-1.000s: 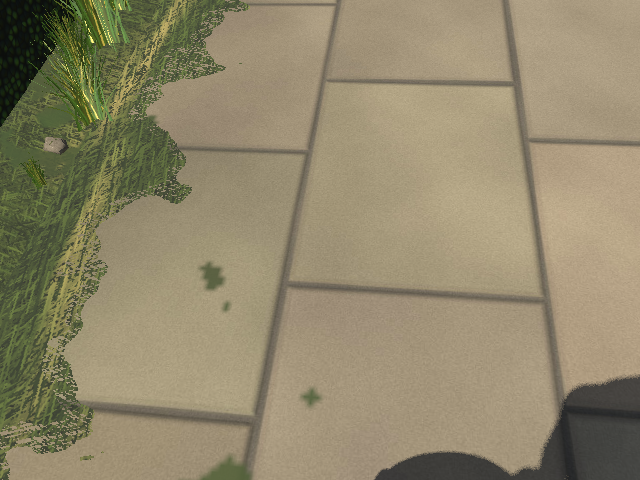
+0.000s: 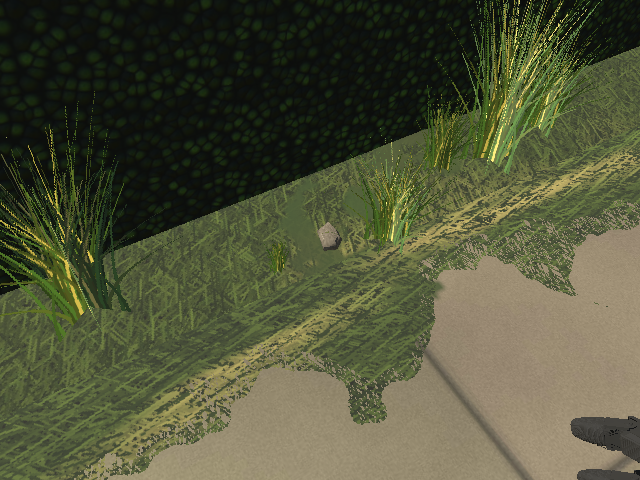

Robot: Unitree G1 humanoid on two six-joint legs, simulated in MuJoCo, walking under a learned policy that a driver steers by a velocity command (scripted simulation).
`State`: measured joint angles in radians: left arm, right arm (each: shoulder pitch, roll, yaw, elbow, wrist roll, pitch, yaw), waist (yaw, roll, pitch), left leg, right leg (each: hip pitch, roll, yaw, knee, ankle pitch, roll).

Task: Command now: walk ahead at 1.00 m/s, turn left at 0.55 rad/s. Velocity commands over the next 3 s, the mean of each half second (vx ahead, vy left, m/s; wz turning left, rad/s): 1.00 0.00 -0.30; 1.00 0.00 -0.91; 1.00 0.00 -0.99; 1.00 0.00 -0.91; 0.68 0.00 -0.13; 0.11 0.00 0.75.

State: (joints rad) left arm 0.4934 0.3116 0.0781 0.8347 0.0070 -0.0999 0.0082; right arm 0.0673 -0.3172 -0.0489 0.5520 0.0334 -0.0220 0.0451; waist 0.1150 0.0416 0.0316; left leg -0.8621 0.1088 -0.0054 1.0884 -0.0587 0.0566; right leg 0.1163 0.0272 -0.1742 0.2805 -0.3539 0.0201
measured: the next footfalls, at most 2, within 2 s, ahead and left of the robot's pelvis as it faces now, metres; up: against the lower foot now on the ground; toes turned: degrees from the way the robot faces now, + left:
left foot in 0.14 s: +0.34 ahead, +0.11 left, +0.00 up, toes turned +4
right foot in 0.62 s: +0.76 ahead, -0.13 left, +0.00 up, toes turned -21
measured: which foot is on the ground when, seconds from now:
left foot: up 0.00-0.12, down 0.14-0.62, up 0.64-1.00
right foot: down 0.00-0.12, up 0.14-0.60, down 0.62-1.00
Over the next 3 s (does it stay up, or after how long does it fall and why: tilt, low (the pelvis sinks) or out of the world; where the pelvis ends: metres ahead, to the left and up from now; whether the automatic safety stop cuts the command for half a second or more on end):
stays up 1.30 -1.38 0.01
